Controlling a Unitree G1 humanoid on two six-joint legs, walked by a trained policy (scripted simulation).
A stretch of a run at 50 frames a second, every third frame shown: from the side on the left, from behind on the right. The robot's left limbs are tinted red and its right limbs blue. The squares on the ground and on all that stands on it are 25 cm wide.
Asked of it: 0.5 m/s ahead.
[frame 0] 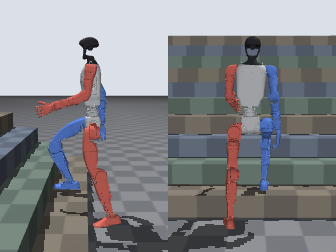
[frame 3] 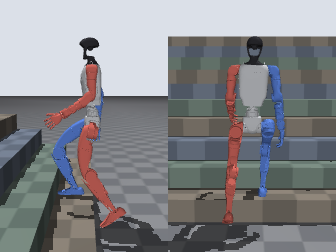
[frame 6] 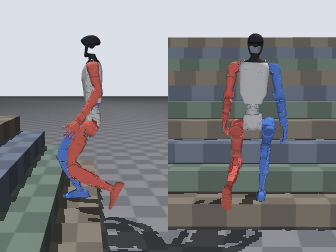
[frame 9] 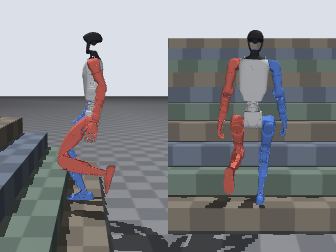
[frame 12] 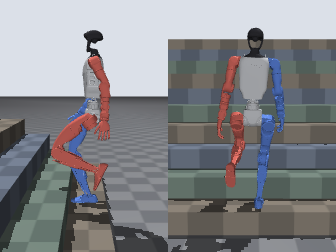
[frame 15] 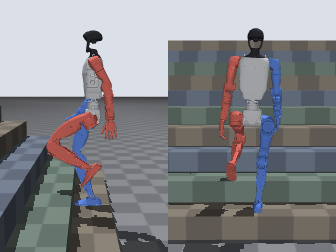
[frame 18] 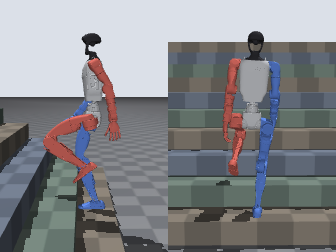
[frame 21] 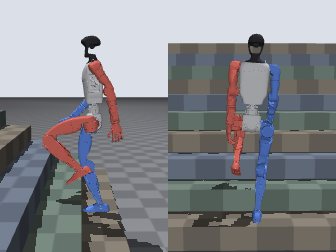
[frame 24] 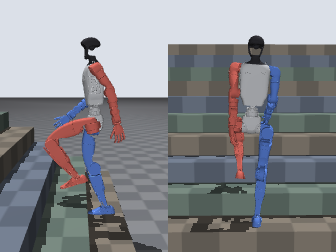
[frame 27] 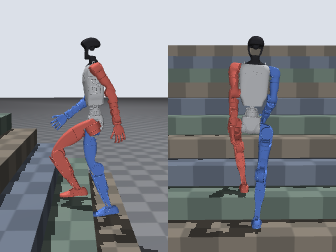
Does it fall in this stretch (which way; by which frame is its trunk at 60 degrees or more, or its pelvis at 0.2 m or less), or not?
no
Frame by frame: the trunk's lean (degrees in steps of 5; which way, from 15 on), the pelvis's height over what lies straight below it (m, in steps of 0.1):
0: 5, 0.8
3: 5, 0.6
6: 5, 0.7
9: 0, 0.7
12: 5, 0.7
15: 5, 0.8
18: 5, 0.8
21: 5, 0.8
24: 5, 0.8
27: 5, 0.8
